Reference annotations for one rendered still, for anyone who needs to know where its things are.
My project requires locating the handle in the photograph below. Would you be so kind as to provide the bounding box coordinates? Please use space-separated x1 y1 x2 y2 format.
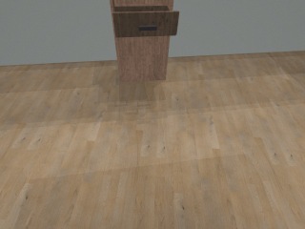
138 24 157 31

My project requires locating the drawer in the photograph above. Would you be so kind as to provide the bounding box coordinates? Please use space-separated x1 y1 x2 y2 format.
112 6 179 38

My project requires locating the cabinet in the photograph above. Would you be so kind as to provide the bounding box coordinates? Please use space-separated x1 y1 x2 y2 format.
110 0 173 83

